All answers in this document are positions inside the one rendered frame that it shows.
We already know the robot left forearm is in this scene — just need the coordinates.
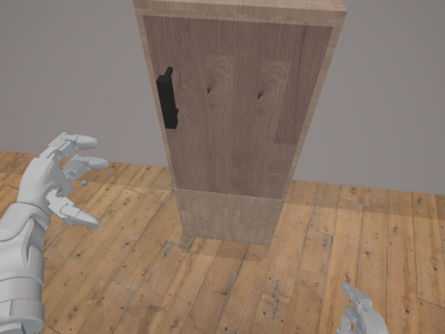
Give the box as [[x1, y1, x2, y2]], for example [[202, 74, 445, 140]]
[[0, 202, 51, 334]]

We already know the right robot hand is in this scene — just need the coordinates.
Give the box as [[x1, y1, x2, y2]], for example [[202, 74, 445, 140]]
[[336, 282, 389, 334]]

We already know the handle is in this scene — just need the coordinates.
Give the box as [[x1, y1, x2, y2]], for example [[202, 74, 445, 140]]
[[156, 67, 179, 129]]

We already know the left robot hand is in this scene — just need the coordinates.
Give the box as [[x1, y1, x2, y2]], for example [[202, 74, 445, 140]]
[[17, 132, 109, 228]]

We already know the cupboard door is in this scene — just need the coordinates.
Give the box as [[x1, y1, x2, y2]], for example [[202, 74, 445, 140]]
[[143, 12, 333, 200]]

